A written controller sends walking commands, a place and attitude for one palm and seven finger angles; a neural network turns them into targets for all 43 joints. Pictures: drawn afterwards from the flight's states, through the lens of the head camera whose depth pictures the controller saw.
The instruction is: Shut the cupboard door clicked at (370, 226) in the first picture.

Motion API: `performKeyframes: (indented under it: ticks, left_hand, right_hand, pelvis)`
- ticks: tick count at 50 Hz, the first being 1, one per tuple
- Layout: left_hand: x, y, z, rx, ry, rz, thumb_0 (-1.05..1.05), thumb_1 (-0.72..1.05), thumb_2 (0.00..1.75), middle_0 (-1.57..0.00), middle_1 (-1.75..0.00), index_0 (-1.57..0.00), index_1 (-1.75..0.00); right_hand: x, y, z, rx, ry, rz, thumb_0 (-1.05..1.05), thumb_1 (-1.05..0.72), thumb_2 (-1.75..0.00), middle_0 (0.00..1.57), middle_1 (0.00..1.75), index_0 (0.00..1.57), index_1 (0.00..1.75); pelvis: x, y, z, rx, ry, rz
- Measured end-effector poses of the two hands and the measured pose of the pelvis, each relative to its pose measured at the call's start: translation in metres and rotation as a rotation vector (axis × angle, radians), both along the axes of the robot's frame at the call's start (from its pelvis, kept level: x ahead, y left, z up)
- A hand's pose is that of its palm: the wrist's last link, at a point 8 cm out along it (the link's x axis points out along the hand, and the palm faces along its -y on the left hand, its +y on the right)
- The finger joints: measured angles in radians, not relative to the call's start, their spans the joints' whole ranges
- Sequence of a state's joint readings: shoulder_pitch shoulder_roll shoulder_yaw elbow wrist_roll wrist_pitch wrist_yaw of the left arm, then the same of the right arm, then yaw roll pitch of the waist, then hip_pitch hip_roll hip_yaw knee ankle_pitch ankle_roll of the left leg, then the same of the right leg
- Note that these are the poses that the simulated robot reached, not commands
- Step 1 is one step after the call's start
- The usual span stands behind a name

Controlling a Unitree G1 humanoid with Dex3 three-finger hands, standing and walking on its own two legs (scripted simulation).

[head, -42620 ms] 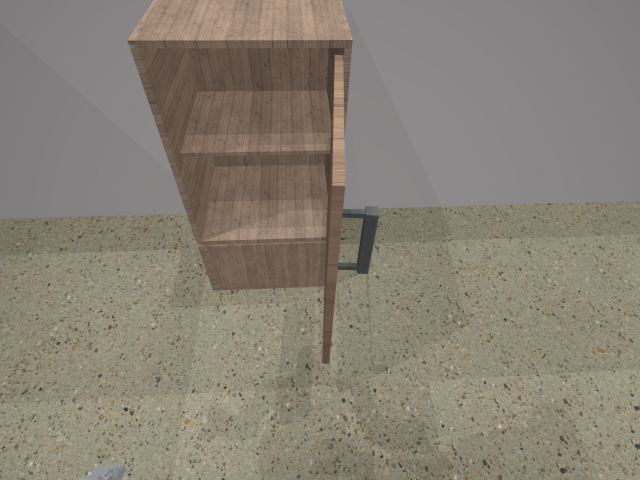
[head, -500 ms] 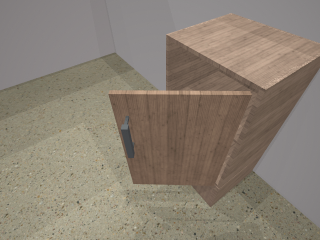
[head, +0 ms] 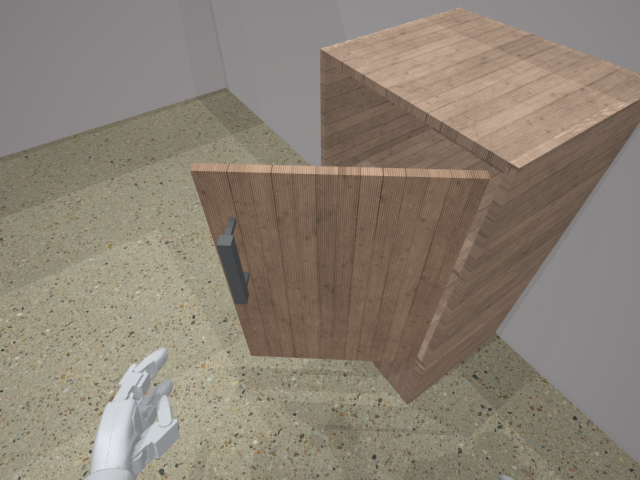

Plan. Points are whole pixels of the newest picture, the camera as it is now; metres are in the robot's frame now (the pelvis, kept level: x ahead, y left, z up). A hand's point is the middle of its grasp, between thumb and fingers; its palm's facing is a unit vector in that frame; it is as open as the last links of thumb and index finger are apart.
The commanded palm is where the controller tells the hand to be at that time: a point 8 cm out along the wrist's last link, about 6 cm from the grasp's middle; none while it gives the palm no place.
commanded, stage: raise the hand and make a fist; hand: left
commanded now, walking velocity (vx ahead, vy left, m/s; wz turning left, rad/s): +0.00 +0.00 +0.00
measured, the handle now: (236, 262) +0.46 +0.15 -0.03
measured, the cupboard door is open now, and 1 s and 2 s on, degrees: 52 52 52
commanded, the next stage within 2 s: bring the fist close to the handle in 1.74 s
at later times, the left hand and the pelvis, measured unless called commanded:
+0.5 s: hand (185, 459) +0.17 +0.17 -0.05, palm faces -0.10 -0.99 -0.02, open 4.9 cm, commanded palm +0.14 +0.23 -0.04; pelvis -0.05 -0.01 -0.10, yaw -1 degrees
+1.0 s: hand (160, 445) +0.18 +0.20 -0.04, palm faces -0.05 -1.00 -0.02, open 3.2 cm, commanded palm +0.16 +0.25 -0.03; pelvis -0.04 +0.03 -0.09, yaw -2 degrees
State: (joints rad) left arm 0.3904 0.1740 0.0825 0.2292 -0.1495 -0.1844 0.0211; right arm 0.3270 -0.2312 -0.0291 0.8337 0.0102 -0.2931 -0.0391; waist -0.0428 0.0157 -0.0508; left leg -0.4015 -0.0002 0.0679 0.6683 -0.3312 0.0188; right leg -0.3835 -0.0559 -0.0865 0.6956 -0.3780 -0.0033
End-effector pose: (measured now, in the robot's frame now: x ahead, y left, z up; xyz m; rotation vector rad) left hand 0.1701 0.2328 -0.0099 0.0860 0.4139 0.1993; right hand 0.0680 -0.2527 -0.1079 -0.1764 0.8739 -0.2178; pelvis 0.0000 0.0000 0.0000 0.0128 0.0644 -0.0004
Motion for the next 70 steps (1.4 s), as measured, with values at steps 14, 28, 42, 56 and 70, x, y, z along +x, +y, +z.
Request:
performKeyframes:
  ticks: [14, 28, 42, 56, 70]
  left_hand:
    - [-0.051, -0.002, -0.058, -0.097, -0.321, -0.178, 0.01, 0.9, 0.9, -0.45, -0.57, -0.45, -0.57]
    - [-0.01, -0.002, -0.035, -0.094, -0.319, -0.288, 0.02, 0.89, 0.9, -0.71, -0.85, -0.7, -0.85]
    - [-0.011, 0.017, -0.033, -0.084, -0.359, -0.259, 0.02, 0.9, 0.9, -0.96, -1.13, -0.95, -1.13]
    - [-0.003, 0.025, -0.021, -0.073, -0.373, -0.252, 0.02, 0.9, 0.9, -1.21, -1.4, -1.21, -1.4]
    - [0.009, 0.022, -0.015, -0.063, -0.378, -0.27, 0.02, 0.9, 0.9, -1.3, -1.49, -1.29, -1.49]
  right_hand:
    - [0.121, -0.03, -0.004, -0.12, -0.446, 0.168, 0.02, -0.91, -0.9, 0.2, 0.3, 0.2, 0.3]
    - [0.047, 0.033, -0.071, 0.049, -0.177, 0.096, 0.02, -0.9, -0.9, 0.21, 0.3, 0.21, 0.3]
    - [0.045, 0.021, -0.049, -0.081, -0.161, 0.093, 0.02, -0.9, -0.9, 0.21, 0.3, 0.21, 0.3]
    - [0.09, 0.055, -0.024, -0.043, -0.258, 0.186, 0.02, -0.9, -0.9, 0.21, 0.3, 0.21, 0.3]
    - [0.066, 0.041, -0.038, -0.032, -0.17, 0.15, 0.02, -0.9, -0.9, 0.21, 0.3, 0.21, 0.3]
  pelvis:
    - [-0.04, -0.026, -0.095, -0.015, 0.182, -0.014]
    - [-0.05, -0.007, -0.097, -0.054, 0.215, -0.02]
    - [-0.041, 0.02, -0.093, -0.064, 0.226, -0.024]
    - [-0.032, 0.025, -0.084, -0.082, 0.218, -0.015]
    - [-0.03, 0.018, -0.083, -0.077, 0.213, -0.016]
